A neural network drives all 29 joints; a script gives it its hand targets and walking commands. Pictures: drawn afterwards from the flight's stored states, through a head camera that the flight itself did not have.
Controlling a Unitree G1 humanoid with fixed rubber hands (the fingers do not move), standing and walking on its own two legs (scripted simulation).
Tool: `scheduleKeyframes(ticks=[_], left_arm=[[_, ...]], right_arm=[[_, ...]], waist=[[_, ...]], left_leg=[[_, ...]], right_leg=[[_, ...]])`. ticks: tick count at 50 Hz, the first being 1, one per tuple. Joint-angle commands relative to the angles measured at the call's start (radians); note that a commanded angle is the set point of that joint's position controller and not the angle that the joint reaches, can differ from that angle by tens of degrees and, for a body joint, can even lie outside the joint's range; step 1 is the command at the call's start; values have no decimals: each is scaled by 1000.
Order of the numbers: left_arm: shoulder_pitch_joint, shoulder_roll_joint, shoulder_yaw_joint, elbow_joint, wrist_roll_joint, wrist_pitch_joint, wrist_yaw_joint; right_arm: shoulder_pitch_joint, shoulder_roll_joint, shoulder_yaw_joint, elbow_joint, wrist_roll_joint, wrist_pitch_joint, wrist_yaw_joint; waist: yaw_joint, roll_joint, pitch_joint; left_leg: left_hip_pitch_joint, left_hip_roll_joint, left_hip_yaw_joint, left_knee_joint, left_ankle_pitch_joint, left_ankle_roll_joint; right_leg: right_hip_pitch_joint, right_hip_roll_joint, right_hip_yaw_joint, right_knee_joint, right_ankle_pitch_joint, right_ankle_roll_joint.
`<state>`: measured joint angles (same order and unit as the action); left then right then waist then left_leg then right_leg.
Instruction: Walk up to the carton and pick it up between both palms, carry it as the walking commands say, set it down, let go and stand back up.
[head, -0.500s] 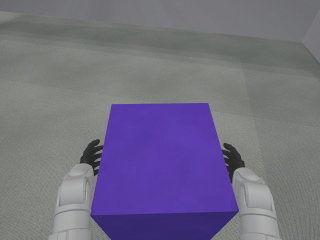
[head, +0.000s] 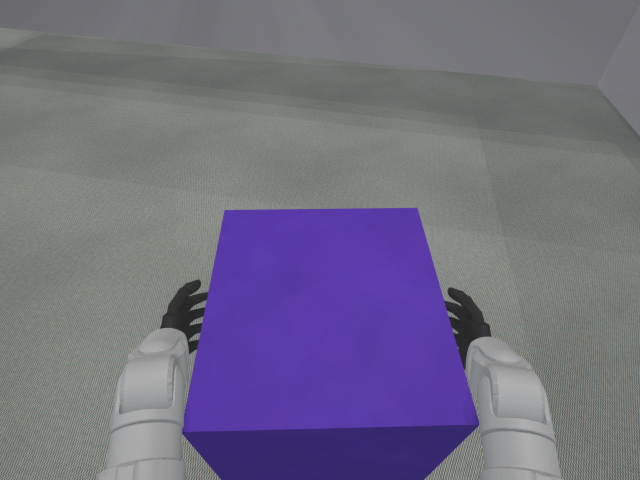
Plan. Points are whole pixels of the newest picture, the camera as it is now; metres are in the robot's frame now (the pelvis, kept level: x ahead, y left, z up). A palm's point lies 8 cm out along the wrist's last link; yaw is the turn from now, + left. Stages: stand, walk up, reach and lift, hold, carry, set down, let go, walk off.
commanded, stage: hold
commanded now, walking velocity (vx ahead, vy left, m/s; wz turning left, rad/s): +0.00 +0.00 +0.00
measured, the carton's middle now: (323, 347) +0.31 +0.00 -0.03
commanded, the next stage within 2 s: carry in 0.56 s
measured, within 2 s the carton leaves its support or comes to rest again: neither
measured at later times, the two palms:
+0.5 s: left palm (176, 339) +0.28 +0.19 +0.04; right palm (474, 347) +0.27 -0.19 +0.05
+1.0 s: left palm (196, 382) +0.21 +0.15 +0.06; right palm (540, 420) +0.17 -0.22 +0.06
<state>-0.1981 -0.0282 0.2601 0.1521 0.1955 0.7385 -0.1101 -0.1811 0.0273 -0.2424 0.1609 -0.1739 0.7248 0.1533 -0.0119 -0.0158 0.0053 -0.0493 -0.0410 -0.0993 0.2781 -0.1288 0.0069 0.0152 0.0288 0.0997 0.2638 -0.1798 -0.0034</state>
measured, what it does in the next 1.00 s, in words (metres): lifts its left foot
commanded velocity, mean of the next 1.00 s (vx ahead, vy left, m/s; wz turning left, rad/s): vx -0.12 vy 0.00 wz -0.29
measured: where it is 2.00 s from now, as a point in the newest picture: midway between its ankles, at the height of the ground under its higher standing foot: outside the picture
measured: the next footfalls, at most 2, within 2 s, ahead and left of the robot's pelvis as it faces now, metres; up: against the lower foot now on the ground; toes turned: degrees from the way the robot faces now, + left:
left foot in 1.10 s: -0.09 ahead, +0.14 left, +0.00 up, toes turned -2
right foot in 1.40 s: -0.20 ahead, -0.08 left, +0.00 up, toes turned -26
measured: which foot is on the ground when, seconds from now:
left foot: down 0.00-0.78, up 0.80-1.00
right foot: down 0.00-1.00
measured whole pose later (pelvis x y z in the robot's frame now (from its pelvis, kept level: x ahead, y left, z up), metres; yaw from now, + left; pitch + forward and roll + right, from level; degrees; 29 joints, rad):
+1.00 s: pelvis -0.07 +0.00 -0.02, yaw -6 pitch +6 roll +3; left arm -0.08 -0.05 0.20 -0.40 0.02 1.07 -0.01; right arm -0.11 -0.02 -0.21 -0.39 0.01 1.10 0.03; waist -0.02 -0.04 -0.06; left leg -0.46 -0.01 0.06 0.84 -0.45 -0.05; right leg -0.48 0.00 0.11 0.54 -0.15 -0.01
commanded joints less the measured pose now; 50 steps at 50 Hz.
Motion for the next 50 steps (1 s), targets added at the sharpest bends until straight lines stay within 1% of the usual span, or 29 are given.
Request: scheduleKeyframes(ticks=[1, 12, 27, 28, 29, 30, 31, 32, 33, 34, 35, 36, 37, 38, 39, 40, 41, 42, 43, 44, 45, 46, 48, 50], left_arm=[[-428, -775, -583, -88, -195, -12, -157], [-410, -754, -590, -109, -199, -10, -155], [-414, -746, -590, -110, -201, -11, -156], [-484, -821, -697, -179, -235, -15, -164], [-464, -810, -683, -133, -236, -8, -164], [-435, -797, -686, -137, -244, 1, -161], [-421, -785, -687, -143, -249, 13, -157], [-414, -778, -699, -170, -264, 29, -153], [-429, -777, -721, -213, -287, 46, -150], [-432, -777, -732, -237, -306, 67, -146], [-429, -779, -743, -264, -329, 88, -142], [-428, -779, -753, -291, -352, 112, -139], [-422, -779, -760, -315, -373, 136, -136], [-416, -774, -768, -351, -392, 160, -132], [-409, -757, -771, -389, -400, 185, -126], [-389, -755, -777, -434, -419, 216, -119], [-395, -755, -782, -476, -429, 247, -109], [-400, -765, -806, -532, -448, 273, -101], [-384, -761, -815, -589, -460, 297, -93], [-379, -751, -816, -630, -466, 320, -86], [-356, -735, -815, -658, -465, 341, -80], [-325, -724, -817, -676, -464, 361, -75], [-282, -705, -809, -689, -458, 390, -73], [-258, -690, -809, -706, -452, 409, -71]], right_arm=[[-460, 737, 544, -91, 163, -17, 132], [-439, 730, 553, -111, 164, -14, 120], [-438, 731, 556, -112, 164, -14, 115], [-499, 773, 629, -207, 199, -7, 122], [-475, 778, 598, -150, 191, 13, 125], [-455, 769, 608, -153, 201, 22, 125], [-445, 761, 618, -163, 212, 33, 121], [-424, 763, 635, -178, 222, 47, 113], [-425, 758, 657, -225, 235, 62, 102], [-424, 758, 669, -260, 250, 82, 92], [-422, 754, 684, -299, 266, 104, 83], [-414, 750, 696, -335, 277, 127, 73], [-417, 746, 712, -380, 293, 153, 66], [-410, 742, 720, -415, 305, 181, 59], [-406, 737, 726, -455, 318, 212, 55], [-435, 743, 754, -524, 355, 245, 53], [-449, 750, 784, -560, 393, 276, 54], [-435, 760, 807, -587, 420, 301, 55], [-406, 765, 818, -607, 439, 323, 54], [-389, 764, 827, -632, 452, 341, 52], [-364, 762, 839, -653, 463, 359, 48], [-343, 758, 850, -671, 475, 376, 44], [-310, 742, 844, -677, 485, 405, 44], [-274, 732, 840, -684, 487, 426, 45]], waist=[[0, 17, -180], [2, 13, -175], [3, 13, -169], [-6, 54, -248], [0, 64, -273], [4, 69, -265], [5, 76, -269], [5, 83, -284], [3, 88, -305], [2, 98, -331], [5, 117, -350], [9, 132, -363], [13, 108, -371], [18, 47, -376], [23, -105, -366], [34, -249, -346], [23, -226, -351], [14, -137, -354], [10, -97, -345], [9, -103, -347], [12, -123, -356], [15, -139, -371], [20, -159, -395], [22, -189, -398]], left_leg=[[106, -54, 26, -18, 152, -25], [106, -56, 28, -16, 155, -23], [100, -55, 30, -16, 137, -20], [-57, 124, -5, 131, 164, -3], [-88, 165, -52, 131, 184, 20], [-130, 196, -68, 140, 199, 33], [-154, 222, -75, 165, 241, 43], [-180, 253, -100, 188, 315, 56], [-190, 270, -109, 208, 399, 75], [-175, 285, -107, 232, 485, 92], [-162, 293, -99, 255, 562, 100], [-171, 290, -84, 274, 564, 98], [-189, 271, -52, 308, 515, 84], [-248, 234, -5, 377, 402, 54], [-365, 152, 84, 503, 175, 6], [-482, 63, 159, 652, -273, -23], [-503, 58, 129, 810, -480, -26], [-503, 79, 97, 859, -455, -31], [-502, 94, 102, 832, -391, -35], [-509, 94, 114, 764, -341, -40], [-508, 78, 137, 710, -317, -48], [-490, 58, 154, 670, -313, -55], [-430, 32, 164, 581, -326, -62], [-356, 10, 176, 470, -325, -62]], right_leg=[[-44, 59, -25, -38, 170, -11], [-39, 56, -21, -35, 186, -9], [-42, 53, -17, -34, 168, -10], [-121, -112, -57, 151, 36, -17], [-170, -116, -23, 192, 12, -17], [-211, -116, -18, 225, 12, -14], [-248, -124, -15, 273, 45, -8], [-270, -124, -22, 327, 87, -2], [-293, -115, -30, 376, 117, 2], [-322, -102, -38, 407, 114, 5], [-341, -90, -48, 403, 84, 5], [-340, -84, -53, 374, 48, -2], [-328, -92, -38, 347, 83, -14], [-292, -133, 18, 320, 208, -39], [-256, -251, 167, 270, 443, -93], [-241, -389, 341, 156, 674, -170], [-245, -435, 387, 127, 765, -208], [-248, -404, 334, 142, 748, -203], [-255, -353, 258, 167, 679, -172], [-232, -305, 213, 193, 650, -140], [-203, -275, 189, 211, 663, -126], [-184, -264, 184, 216, 675, -122], [-166, -261, 190, 214, 689, -117], [-177, -251, 197, 207, 666, -107]])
